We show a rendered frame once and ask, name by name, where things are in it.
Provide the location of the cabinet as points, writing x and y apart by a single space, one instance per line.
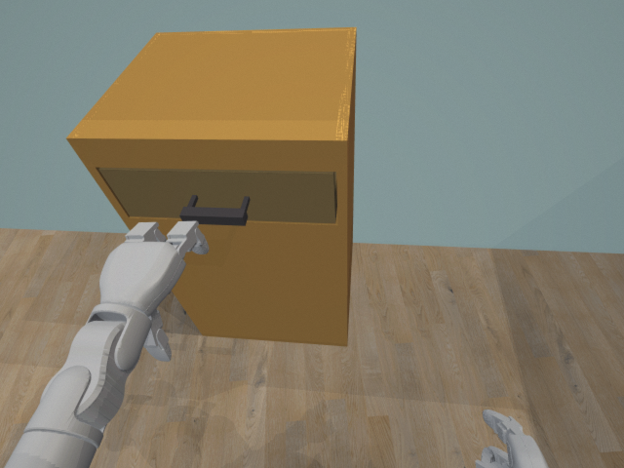
255 100

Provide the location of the handle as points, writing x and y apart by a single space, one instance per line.
215 216

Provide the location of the robot right hand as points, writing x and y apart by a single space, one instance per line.
523 451

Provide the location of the robot left hand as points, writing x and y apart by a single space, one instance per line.
143 270

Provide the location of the drawer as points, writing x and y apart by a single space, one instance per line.
286 196

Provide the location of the robot left forearm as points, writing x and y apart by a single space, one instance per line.
85 394

